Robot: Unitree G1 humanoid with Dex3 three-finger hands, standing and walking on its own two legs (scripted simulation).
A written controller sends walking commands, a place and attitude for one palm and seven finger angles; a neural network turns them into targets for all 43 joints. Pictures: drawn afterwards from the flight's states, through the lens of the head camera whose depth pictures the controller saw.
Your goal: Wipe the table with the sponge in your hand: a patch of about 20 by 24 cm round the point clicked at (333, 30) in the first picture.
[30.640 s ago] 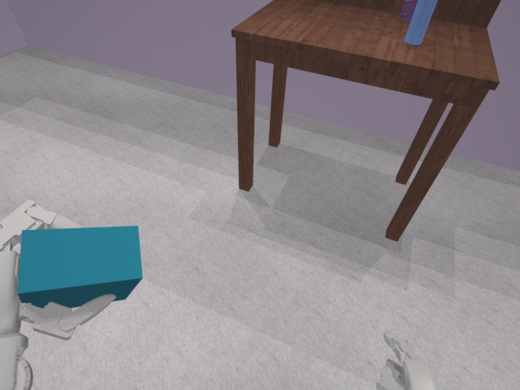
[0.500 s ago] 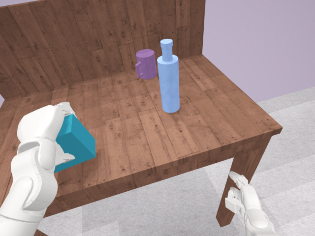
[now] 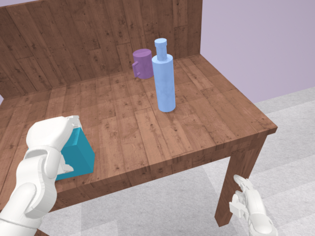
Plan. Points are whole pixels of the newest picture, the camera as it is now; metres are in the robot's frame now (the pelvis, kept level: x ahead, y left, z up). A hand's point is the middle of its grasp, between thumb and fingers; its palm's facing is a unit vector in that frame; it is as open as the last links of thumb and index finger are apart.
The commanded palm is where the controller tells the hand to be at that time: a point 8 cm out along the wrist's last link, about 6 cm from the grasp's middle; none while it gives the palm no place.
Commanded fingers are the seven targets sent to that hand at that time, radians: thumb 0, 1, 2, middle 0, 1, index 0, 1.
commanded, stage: lower the sponge onto the table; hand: left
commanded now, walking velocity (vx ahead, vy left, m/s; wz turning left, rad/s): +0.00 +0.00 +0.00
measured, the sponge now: (67, 159) +0.24 +0.29 +0.09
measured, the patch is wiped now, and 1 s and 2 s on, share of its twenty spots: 0.00 0.05 0.15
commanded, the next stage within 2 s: wipe forward along the first lane in 0.92 s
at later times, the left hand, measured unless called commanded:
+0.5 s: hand (55, 147) +0.24 +0.30 +0.14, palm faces +0.09 -0.06 -0.99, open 10.3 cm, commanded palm +0.20 +0.29 +0.21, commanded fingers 0.00 0.10 1.30 -1.20 -1.60 -1.20 -1.60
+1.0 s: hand (56, 146) +0.24 +0.31 +0.13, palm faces +0.09 -0.04 -1.00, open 10.3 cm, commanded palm +0.21 +0.29 +0.19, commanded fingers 0.00 0.10 1.30 -1.20 -1.60 -1.20 -1.60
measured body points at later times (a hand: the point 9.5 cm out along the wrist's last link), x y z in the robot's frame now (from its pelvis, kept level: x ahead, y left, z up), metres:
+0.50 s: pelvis +0.00 +0.01 +0.00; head -0.02 -0.04 +0.45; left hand +0.23 +0.30 +0.19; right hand +0.26 -0.18 -0.07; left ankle +0.02 +0.13 -0.74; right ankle +0.04 -0.08 -0.74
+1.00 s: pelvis +0.01 +0.02 +0.00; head -0.01 -0.04 +0.45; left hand +0.23 +0.30 +0.19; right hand +0.27 -0.16 -0.07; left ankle +0.02 +0.13 -0.74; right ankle +0.04 -0.08 -0.74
